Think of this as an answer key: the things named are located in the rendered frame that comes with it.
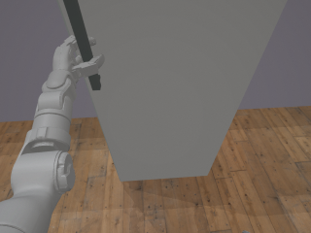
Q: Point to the handle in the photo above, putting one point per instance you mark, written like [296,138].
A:
[76,19]

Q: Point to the left robot hand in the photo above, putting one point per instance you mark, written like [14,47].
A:
[64,59]

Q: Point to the left robot forearm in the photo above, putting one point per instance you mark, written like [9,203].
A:
[53,116]

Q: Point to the left robot upper arm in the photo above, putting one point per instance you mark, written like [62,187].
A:
[39,180]

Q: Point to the fridge door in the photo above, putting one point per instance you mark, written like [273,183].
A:
[174,75]

